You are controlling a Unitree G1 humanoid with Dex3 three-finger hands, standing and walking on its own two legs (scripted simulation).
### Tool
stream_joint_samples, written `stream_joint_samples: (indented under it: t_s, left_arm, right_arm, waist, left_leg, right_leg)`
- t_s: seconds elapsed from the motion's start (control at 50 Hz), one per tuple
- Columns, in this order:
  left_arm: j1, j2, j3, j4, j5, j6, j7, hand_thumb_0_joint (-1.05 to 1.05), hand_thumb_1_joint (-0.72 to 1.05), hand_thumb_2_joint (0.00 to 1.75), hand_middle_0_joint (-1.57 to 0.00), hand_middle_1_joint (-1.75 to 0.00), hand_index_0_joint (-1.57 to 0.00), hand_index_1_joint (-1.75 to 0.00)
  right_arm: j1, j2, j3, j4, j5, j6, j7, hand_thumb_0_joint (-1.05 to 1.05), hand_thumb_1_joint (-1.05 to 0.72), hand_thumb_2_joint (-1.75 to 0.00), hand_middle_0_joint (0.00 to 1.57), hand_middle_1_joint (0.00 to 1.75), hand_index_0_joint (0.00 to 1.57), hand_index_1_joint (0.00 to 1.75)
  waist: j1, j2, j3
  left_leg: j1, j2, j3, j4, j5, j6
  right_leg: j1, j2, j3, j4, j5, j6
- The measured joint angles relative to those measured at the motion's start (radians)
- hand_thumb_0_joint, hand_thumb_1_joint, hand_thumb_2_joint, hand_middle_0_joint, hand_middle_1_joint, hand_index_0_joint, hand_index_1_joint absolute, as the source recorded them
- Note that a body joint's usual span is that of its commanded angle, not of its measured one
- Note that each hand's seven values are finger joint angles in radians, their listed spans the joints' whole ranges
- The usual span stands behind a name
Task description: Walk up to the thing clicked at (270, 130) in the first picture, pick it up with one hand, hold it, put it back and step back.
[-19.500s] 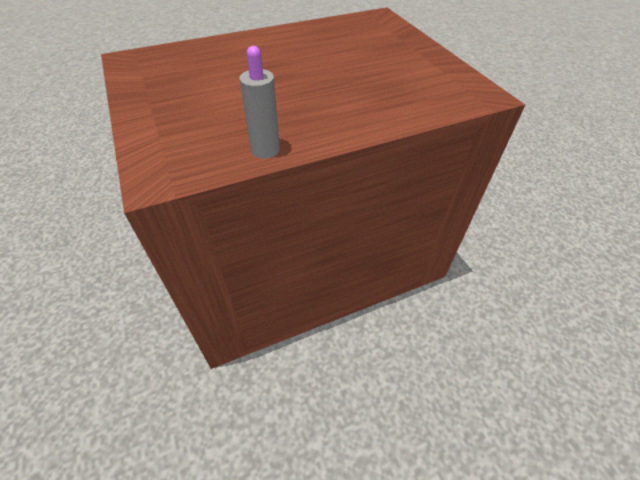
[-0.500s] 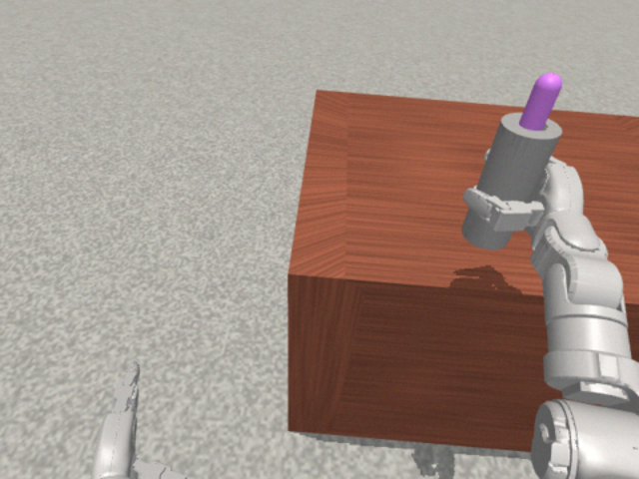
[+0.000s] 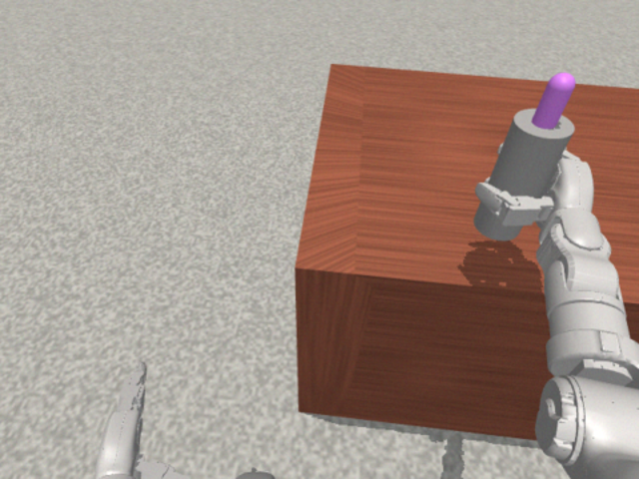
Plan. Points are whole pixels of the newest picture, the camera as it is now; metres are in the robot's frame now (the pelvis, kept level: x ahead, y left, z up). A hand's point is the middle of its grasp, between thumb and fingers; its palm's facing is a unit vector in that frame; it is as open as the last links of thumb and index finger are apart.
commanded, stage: crouch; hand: right
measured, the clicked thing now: (525, 162) +0.44 -0.20 +0.19
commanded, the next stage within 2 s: lower in 0.02 s
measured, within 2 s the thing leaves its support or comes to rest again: rests again in 1.02 s
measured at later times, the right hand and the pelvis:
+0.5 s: hand (492, 211) +0.45 -0.20 +0.10, palm faces +0.18 +0.98 -0.01, open 8.9 cm; pelvis +0.00 +0.00 -0.01, yaw +0 degrees
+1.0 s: hand (489, 220) +0.46 -0.21 +0.07, palm faces +0.19 +0.98 -0.01, open 8.9 cm; pelvis +0.00 -0.01 -0.02, yaw +1 degrees
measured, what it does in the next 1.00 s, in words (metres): stands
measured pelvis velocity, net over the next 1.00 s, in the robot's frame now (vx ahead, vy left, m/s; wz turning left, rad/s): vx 0.00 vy -0.01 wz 0.01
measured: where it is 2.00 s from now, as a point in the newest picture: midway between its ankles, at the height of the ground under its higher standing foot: outside the picture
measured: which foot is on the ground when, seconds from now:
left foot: down 0.00-1.00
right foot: down 0.00-1.00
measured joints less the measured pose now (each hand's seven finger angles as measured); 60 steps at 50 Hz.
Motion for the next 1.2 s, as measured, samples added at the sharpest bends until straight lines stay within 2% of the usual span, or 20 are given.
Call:
stream_joint_samples:
  t_s: [0.14, 0.36, 0.5, 0.7, 0.86, 1.2]
  left_arm:
    - [-0.009, 0.007, 0.000, -0.030, -0.006, 0.029, 0.000, -0.02, -0.52, 0.05, -0.05, -0.05, -0.06, -0.05]
    - [-0.005, 0.003, 0.003, -0.064, -0.009, 0.072, -0.036, -0.01, -0.53, 0.05, -0.05, -0.05, -0.05, -0.05]
    - [0.010, 0.007, -0.001, -0.095, -0.004, 0.085, -0.030, -0.01, -0.53, 0.05, -0.05, -0.05, -0.05, -0.05]
    - [-0.013, 0.002, -0.003, -0.080, 0.007, 0.098, -0.028, -0.01, -0.53, 0.06, -0.05, -0.04, -0.05, -0.05]
    - [0.005, 0.002, -0.003, -0.140, 0.009, 0.103, -0.038, -0.01, -0.54, 0.06, -0.05, -0.04, -0.05, -0.05]
    - [0.017, 0.010, 0.003, -0.172, 0.024, 0.119, -0.058, -0.01, -0.54, 0.06, -0.05, -0.04, -0.05, -0.05]
  right_arm:
    - [-0.014, -0.007, 0.005, 0.033, -0.002, -0.054, 0.010, -0.01, 0.33, -1.15, 0.78, 1.13, 0.81, 1.14]
    - [-0.003, -0.009, -0.007, 0.113, -0.004, -0.129, 0.033, -0.01, 0.32, -1.15, 0.78, 1.13, 0.81, 1.14]
    - [0.022, 0.007, -0.014, 0.109, -0.008, -0.191, 0.023, -0.01, 0.32, -1.14, 0.78, 1.13, 0.81, 1.13]
    - [0.004, 0.002, -0.019, 0.185, -0.023, -0.271, 0.001, -0.01, 0.32, -1.14, 0.78, 1.13, 0.81, 1.14]
    - [-0.006, -0.003, -0.027, 0.223, -0.028, -0.305, 0.010, -0.01, 0.31, -1.14, 0.77, 1.13, 0.80, 1.14]
    - [-0.040, -0.013, -0.046, 0.289, -0.046, -0.359, -0.002, -0.01, 0.31, -1.14, 0.77, 1.14, 0.80, 1.14]
  waist:
    - [0.000, 0.007, -0.004]
    - [0.012, 0.016, -0.001]
    - [0.022, 0.031, 0.011]
    - [0.035, 0.025, -0.007]
    - [0.043, 0.037, -0.017]
    - [0.053, 0.035, -0.031]
  left_leg:
    - [-0.007, 0.000, 0.003, 0.004, -0.007, 0.000]
    - [-0.055, 0.001, -0.002, 0.022, -0.009, -0.003]
    - [-0.085, -0.004, -0.005, 0.040, -0.012, -0.003]
    - [-0.122, -0.005, -0.004, 0.062, -0.019, -0.008]
    - [-0.144, -0.002, -0.008, 0.082, -0.026, -0.013]
    - [-0.221, -0.003, -0.013, 0.136, -0.037, -0.021]
  right_leg:
    - [-0.008, 0.000, 0.003, 0.005, -0.006, -0.001]
    - [-0.055, 0.001, -0.002, 0.025, -0.012, -0.003]
    - [-0.087, -0.003, -0.004, 0.050, -0.020, -0.003]
    - [-0.131, -0.005, -0.002, 0.089, -0.037, -0.008]
    - [-0.154, -0.002, -0.005, 0.112, -0.047, -0.013]
    - [-0.236, -0.002, -0.008, 0.182, -0.068, -0.021]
